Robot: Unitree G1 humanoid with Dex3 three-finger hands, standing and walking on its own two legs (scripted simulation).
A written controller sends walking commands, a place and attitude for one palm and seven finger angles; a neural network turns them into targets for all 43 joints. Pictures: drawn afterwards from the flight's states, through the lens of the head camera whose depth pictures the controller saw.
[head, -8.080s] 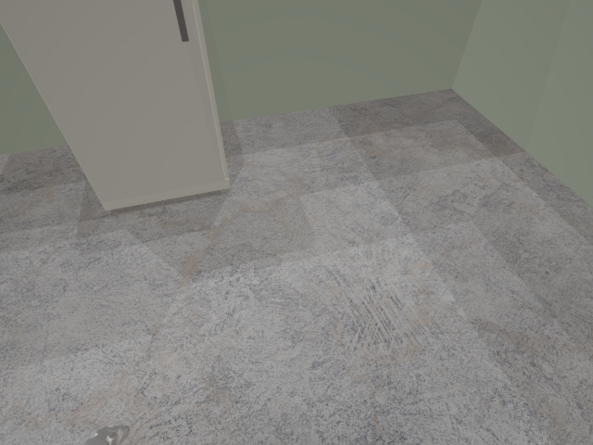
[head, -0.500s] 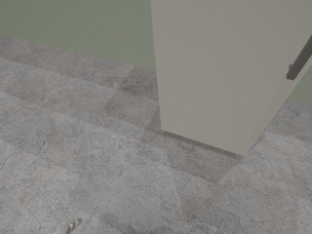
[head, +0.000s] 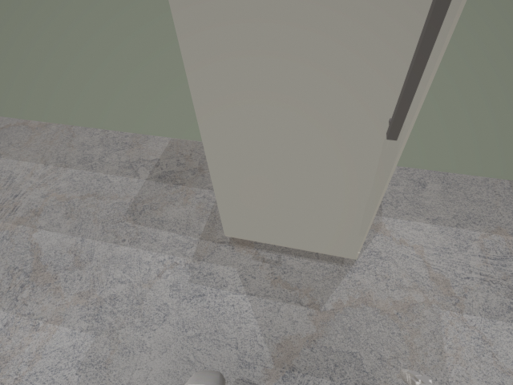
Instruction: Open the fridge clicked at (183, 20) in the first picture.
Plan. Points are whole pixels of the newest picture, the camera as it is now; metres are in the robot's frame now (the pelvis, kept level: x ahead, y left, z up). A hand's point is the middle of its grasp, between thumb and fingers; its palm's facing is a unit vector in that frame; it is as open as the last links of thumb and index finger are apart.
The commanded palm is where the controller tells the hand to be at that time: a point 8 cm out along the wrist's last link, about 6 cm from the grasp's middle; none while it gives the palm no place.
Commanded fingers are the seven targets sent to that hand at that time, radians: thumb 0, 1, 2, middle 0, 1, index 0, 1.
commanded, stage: turn to face it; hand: right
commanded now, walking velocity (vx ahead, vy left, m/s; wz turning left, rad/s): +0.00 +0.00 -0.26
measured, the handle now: (415, 64) +0.68 -0.25 +0.16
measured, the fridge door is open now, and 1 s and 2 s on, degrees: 0 0 0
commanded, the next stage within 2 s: take the last steps up to it in 0.16 s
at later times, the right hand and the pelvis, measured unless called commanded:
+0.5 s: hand out of the picture -0.03 -0.13 -0.15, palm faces +0.23 +0.94 -0.26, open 7.3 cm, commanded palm none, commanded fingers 0.00 -0.90 -0.90 0.20 0.30 0.20 0.30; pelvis -0.03 +0.06 +0.00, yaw -10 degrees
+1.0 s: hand out of the picture -0.04 -0.25 -0.19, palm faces +0.26 +0.95 -0.15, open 7.4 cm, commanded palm none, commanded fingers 0.00 -0.90 -0.90 0.20 0.30 0.20 0.30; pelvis +0.04 -0.08 +0.00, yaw -10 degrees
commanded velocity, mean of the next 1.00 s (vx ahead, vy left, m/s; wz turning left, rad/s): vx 0.23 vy -0.03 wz -0.08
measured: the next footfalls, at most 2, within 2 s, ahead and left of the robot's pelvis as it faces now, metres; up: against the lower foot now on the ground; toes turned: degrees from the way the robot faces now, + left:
left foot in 0.26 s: +0.02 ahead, +0.17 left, +0.00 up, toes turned -5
right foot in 0.80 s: +0.04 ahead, -0.15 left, +0.00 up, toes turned -18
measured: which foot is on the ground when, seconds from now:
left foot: up 0.00-0.24, down 0.26-0.80, up 0.82-1.00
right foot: down 0.00-0.26, up 0.28-0.78, down 0.80-1.00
